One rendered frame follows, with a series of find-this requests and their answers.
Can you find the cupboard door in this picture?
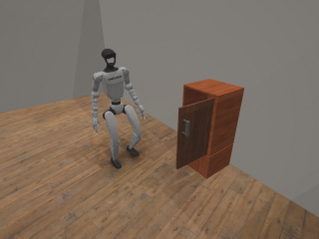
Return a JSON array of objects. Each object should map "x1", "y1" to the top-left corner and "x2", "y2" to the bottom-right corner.
[{"x1": 175, "y1": 98, "x2": 214, "y2": 169}]

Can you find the handle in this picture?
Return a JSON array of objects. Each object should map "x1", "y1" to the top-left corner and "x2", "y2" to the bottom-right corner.
[{"x1": 182, "y1": 119, "x2": 190, "y2": 137}]

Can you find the right robot upper arm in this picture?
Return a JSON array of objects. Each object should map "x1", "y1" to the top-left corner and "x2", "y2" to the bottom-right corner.
[{"x1": 92, "y1": 72, "x2": 104, "y2": 99}]

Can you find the humanoid robot torso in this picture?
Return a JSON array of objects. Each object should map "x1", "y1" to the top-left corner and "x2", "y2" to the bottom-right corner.
[{"x1": 102, "y1": 66, "x2": 125, "y2": 116}]

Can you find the right robot hand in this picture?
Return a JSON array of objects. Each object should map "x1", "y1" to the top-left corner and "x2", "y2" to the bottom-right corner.
[{"x1": 92, "y1": 118, "x2": 101, "y2": 133}]

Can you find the left robot upper arm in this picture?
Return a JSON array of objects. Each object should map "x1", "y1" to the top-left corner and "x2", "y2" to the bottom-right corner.
[{"x1": 120, "y1": 67, "x2": 133, "y2": 91}]

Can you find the robot right forearm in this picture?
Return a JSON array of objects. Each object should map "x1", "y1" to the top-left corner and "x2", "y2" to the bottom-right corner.
[{"x1": 91, "y1": 92, "x2": 99, "y2": 118}]

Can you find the robot left forearm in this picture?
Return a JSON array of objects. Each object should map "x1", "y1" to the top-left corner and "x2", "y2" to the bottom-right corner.
[{"x1": 129, "y1": 88, "x2": 141, "y2": 106}]

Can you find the robot right shin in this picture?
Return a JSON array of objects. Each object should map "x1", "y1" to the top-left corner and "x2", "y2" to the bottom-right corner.
[{"x1": 110, "y1": 140, "x2": 120, "y2": 160}]

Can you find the left robot hand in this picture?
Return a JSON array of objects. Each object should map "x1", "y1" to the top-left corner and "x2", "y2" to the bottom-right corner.
[{"x1": 137, "y1": 105, "x2": 146, "y2": 119}]

